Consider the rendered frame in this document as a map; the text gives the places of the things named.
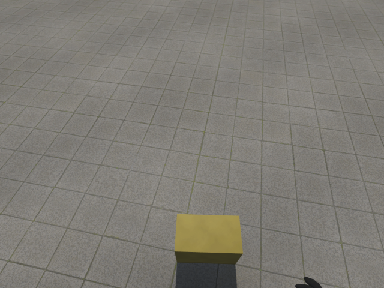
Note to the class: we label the carton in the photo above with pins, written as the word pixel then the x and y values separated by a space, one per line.
pixel 208 239

